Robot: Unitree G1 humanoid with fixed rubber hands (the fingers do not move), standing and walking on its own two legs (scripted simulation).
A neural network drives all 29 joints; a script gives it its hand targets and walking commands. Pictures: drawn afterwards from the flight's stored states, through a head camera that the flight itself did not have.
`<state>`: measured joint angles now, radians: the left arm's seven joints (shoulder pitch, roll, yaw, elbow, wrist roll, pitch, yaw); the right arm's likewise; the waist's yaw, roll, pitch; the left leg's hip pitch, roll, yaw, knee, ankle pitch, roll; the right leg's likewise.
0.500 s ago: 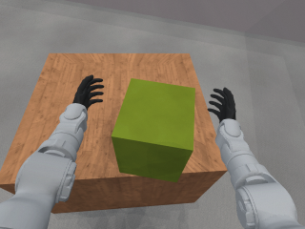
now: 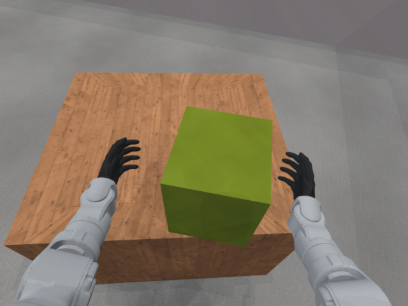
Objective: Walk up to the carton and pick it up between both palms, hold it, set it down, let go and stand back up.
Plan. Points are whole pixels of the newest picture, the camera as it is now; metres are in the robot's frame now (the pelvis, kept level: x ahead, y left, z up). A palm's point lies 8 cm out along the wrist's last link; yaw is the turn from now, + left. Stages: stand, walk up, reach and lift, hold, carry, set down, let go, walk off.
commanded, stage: set down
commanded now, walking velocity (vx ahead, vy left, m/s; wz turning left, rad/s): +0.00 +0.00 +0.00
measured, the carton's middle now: (217, 179) +0.43 -0.03 -0.08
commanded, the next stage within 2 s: none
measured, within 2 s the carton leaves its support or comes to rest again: neither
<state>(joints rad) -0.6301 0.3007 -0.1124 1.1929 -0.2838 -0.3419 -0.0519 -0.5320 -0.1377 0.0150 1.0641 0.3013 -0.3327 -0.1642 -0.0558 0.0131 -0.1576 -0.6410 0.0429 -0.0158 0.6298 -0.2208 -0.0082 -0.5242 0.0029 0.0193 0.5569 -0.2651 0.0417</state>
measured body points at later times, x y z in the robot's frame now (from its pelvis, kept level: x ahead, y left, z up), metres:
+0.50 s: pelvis +0.01 -0.01 +0.01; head +0.04 +0.01 +0.46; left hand +0.33 +0.21 +0.00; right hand +0.30 -0.20 -0.01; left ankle +0.04 +0.12 -0.72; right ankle +0.00 -0.15 -0.72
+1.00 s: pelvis +0.01 +0.00 +0.01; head +0.03 +0.02 +0.46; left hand +0.26 +0.21 -0.04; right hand +0.24 -0.19 -0.04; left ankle +0.04 +0.12 -0.72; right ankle +0.00 -0.15 -0.72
